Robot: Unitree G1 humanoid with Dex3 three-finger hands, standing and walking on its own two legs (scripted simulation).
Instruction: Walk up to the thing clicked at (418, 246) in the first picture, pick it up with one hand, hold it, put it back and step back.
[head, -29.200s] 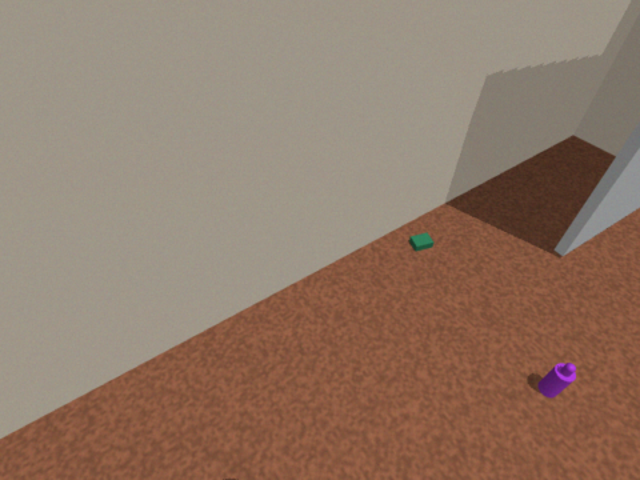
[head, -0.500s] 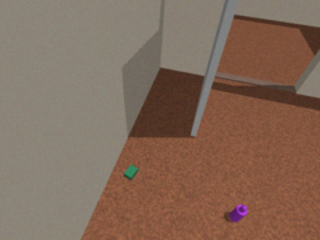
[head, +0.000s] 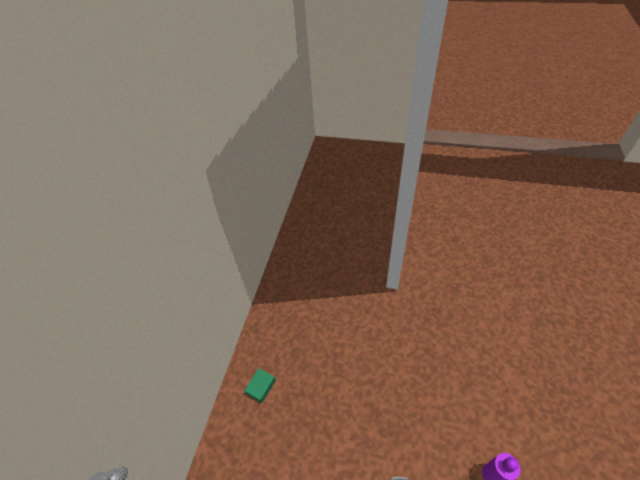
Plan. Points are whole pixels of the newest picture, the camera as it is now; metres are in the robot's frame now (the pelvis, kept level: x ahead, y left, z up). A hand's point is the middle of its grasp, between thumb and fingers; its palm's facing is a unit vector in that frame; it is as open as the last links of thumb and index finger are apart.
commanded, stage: walk up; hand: left
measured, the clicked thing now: (260, 385) +0.51 +0.24 -0.74
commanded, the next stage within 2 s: none
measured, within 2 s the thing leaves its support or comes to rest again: neither
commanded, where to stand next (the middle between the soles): +0.15 +0.03 m, yaw -4 degrees
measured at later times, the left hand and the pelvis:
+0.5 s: hand out of the picture +0.13 +0.25 -0.15, palm faces +0.03 -0.93 -0.37, open 7.4 cm; pelvis +0.06 -0.02 -0.01, yaw +2 degrees
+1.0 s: hand out of the picture +0.10 +0.28 -0.14, palm faces +0.06 -0.93 -0.36, open 7.4 cm; pelvis +0.04 +0.01 +0.01, yaw +4 degrees
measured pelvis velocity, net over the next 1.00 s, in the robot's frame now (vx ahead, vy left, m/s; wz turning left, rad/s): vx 0.04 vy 0.01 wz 0.07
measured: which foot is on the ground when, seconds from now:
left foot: up 0.00-0.30, down 0.32-0.52, up 0.54-0.68, down 0.70-1.00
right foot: down 0.00-1.00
